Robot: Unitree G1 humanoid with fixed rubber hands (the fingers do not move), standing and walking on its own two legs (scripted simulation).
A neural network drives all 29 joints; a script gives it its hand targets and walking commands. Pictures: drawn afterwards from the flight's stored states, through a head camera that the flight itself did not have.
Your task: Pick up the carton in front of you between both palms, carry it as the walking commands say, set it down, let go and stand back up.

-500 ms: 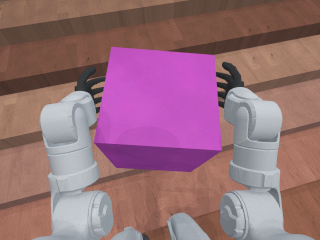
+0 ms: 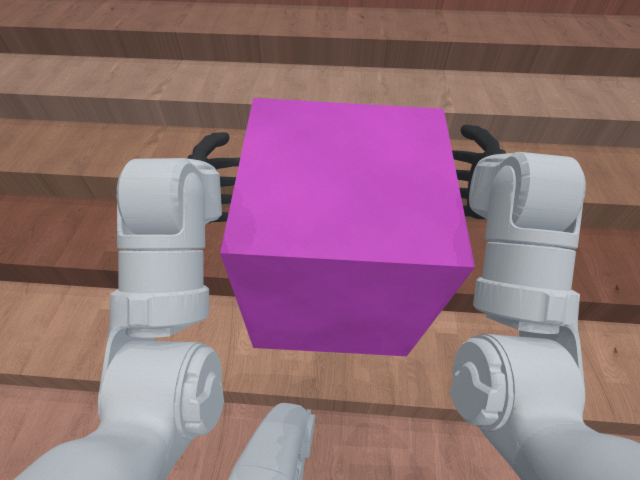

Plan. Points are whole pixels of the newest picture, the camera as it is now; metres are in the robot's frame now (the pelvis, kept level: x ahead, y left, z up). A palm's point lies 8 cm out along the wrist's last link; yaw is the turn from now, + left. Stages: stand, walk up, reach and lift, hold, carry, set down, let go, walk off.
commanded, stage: carry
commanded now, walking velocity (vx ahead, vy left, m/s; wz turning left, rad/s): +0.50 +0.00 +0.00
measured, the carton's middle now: (338, 241) +0.39 +0.06 +0.10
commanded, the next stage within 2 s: none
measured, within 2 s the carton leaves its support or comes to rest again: neither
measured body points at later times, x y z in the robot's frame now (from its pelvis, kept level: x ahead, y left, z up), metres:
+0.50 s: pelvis +0.29 +0.04 +0.11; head +0.38 +0.03 +0.55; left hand +0.74 +0.11 +0.27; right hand +0.69 -0.18 +0.27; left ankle +0.23 +0.12 -0.63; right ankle +0.38 -0.06 -0.53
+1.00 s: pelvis +0.50 +0.03 +0.20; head +0.55 +0.04 +0.65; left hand +0.92 +0.16 +0.40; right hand +0.92 -0.14 +0.40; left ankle +0.50 +0.08 -0.53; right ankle +0.47 -0.11 -0.46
